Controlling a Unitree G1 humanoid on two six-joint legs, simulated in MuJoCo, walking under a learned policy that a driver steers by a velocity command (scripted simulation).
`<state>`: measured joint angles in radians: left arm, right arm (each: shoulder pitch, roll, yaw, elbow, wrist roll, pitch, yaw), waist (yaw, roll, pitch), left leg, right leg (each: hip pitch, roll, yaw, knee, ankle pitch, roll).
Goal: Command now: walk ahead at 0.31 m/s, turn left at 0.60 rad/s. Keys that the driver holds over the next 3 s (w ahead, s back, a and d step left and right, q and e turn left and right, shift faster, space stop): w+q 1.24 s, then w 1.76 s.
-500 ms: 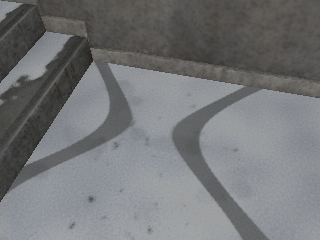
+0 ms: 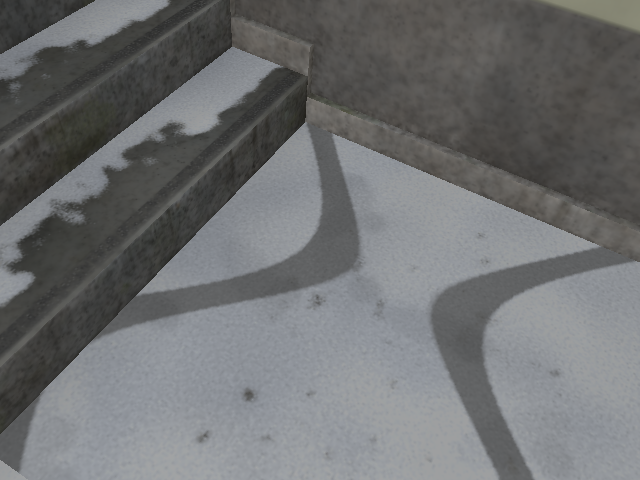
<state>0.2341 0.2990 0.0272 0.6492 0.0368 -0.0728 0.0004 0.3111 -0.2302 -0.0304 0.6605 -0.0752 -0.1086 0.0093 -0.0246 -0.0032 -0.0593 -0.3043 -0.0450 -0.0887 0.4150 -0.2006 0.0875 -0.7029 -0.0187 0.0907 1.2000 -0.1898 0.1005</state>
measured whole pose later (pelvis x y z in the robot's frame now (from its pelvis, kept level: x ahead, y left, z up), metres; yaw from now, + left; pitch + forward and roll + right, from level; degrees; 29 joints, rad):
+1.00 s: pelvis +0.47 +0.05 -0.01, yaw +36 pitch +2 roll +2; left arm 0.14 0.27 0.00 0.66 0.05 -0.03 -0.02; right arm 0.39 -0.30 -0.08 0.77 -0.02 -0.03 0.02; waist -0.05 -0.03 0.05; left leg -0.20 -0.16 -0.09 0.37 -0.19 0.10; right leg -0.62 -0.13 0.05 0.91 -0.26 0.05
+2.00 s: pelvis +0.85 +0.30 -0.01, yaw +51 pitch +3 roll +1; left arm 0.11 0.16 0.00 0.67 0.04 0.02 0.03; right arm 0.55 -0.20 -0.02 1.05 -0.03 -0.10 -0.03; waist -0.03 -0.02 -0.02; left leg -0.07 -0.06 0.01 0.30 -0.29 0.07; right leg -1.20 -0.06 -0.02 2.10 -0.59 -0.07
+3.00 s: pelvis +1.27 +0.69 +0.32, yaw +49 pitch +6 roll +3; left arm 0.06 0.20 0.00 0.78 0.04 -0.06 -0.07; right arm 0.48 -0.14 0.00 1.16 -0.10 -0.03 0.06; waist -0.02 -0.05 -0.16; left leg -0.36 -0.08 0.08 0.64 -0.39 0.07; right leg -1.19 0.03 0.16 1.99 -0.16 -0.27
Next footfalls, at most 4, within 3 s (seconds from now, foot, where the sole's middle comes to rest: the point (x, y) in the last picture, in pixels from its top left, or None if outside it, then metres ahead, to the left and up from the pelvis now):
0.28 right None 0.19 -0.17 -0.79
0.74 left None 0.46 0.13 -0.79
1.16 right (275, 362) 0.77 0.07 -0.79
1.62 left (162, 368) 0.75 0.33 -0.79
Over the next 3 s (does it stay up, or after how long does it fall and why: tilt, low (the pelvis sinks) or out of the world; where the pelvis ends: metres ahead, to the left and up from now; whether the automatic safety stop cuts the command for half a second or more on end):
stays up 1.27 0.69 0.32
